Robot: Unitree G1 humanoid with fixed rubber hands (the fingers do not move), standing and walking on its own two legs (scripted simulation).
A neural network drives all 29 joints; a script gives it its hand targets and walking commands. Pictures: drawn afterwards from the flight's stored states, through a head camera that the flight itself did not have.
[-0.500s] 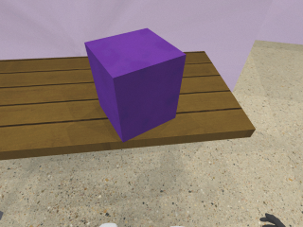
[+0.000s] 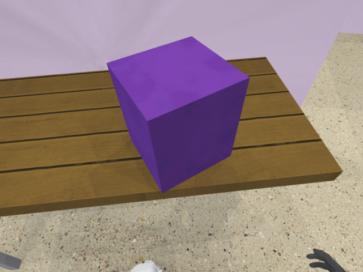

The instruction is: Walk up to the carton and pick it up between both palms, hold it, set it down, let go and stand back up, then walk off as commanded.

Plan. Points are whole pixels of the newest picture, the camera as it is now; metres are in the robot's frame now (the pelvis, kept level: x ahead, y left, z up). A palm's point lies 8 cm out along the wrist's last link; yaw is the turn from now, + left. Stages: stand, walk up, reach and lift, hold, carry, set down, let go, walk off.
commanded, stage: walk up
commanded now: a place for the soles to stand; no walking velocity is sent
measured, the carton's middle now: (176, 115) +0.44 +0.01 +0.10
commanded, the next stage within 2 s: none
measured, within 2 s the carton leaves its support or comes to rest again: neither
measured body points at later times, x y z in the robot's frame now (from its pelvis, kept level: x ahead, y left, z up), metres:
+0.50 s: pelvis +0.00 +0.03 +0.00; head +0.02 +0.02 +0.45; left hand +0.07 +0.37 -0.09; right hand +0.13 -0.29 -0.09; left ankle +0.06 +0.14 -0.70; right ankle +0.01 -0.12 -0.70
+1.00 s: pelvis +0.01 +0.01 +0.00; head +0.03 +0.01 +0.45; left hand +0.08 +0.34 -0.09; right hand +0.14 -0.31 -0.08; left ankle +0.06 +0.14 -0.70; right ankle +0.02 -0.12 -0.70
